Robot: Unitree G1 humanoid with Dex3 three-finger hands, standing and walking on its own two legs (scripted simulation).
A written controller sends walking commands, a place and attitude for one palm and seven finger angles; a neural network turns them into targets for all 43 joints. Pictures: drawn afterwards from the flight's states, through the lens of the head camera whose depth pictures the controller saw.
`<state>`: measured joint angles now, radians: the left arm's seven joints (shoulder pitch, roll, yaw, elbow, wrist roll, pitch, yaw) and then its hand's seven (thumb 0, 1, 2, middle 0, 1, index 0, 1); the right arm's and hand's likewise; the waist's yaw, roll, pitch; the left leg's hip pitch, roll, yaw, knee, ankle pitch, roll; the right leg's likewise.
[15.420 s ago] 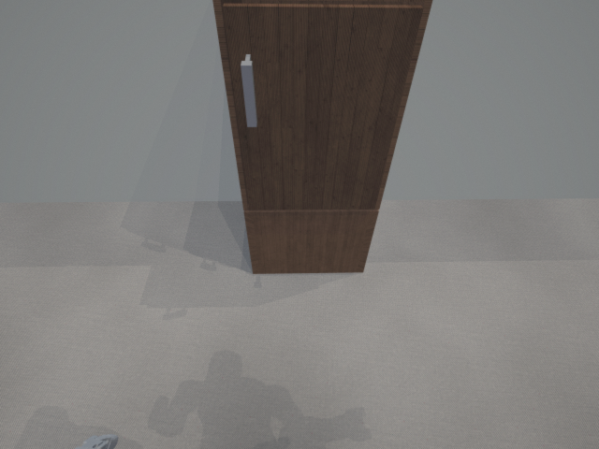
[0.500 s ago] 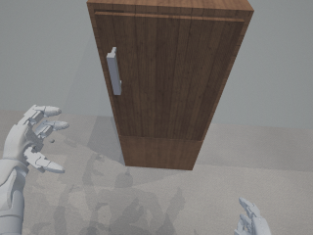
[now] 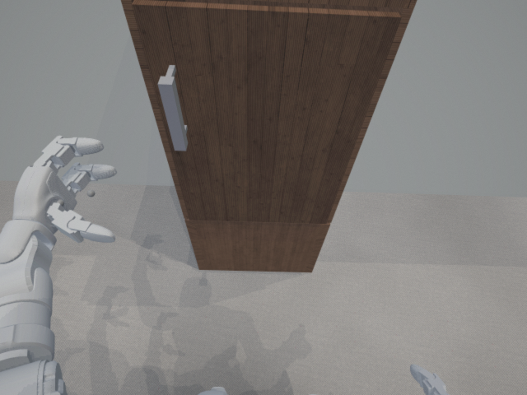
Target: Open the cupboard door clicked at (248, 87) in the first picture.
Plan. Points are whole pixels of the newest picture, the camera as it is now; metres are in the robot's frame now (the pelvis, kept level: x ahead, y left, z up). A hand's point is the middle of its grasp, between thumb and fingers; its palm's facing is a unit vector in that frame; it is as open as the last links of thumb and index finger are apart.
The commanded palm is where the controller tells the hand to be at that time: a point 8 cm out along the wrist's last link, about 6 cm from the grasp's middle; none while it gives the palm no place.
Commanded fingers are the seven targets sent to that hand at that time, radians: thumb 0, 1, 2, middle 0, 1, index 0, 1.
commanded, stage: move the hooked fingers beside the handle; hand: left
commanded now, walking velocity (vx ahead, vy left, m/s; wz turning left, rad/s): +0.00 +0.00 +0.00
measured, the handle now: (176, 109) +0.58 +0.19 +0.09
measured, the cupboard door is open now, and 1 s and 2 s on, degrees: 0 0 0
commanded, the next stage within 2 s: none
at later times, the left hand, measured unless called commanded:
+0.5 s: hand (117, 155) +0.45 +0.26 +0.10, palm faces +0.02 -1.00 +0.02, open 14.0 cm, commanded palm +0.44 +0.31 +0.09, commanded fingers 0.00 -0.50 0.30 -0.30 -1.20 -0.30 -1.20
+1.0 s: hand (134, 121) +0.54 +0.25 +0.09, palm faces +0.02 -1.00 +0.00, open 14.0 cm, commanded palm +0.52 +0.30 +0.09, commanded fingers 0.00 -0.50 0.30 -0.30 -1.20 -0.30 -1.20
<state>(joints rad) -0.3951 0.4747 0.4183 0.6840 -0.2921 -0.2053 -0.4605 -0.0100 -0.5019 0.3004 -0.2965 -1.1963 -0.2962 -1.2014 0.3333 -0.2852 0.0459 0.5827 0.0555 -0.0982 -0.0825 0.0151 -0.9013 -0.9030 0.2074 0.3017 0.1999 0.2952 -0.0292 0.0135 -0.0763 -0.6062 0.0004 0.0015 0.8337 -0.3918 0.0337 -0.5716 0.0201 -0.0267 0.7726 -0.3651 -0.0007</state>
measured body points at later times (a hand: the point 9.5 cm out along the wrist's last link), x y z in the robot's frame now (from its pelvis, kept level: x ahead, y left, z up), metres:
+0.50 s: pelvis +0.00 +0.00 -0.01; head +0.08 +0.02 +0.43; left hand +0.44 +0.31 +0.10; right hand +0.05 -0.27 -0.11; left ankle +0.01 +0.09 -0.70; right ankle +0.01 -0.12 -0.70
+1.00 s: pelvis +0.01 +0.01 -0.02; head +0.14 +0.04 +0.41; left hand +0.53 +0.31 +0.10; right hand -0.02 -0.26 -0.11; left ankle +0.01 +0.09 -0.70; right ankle +0.01 -0.12 -0.70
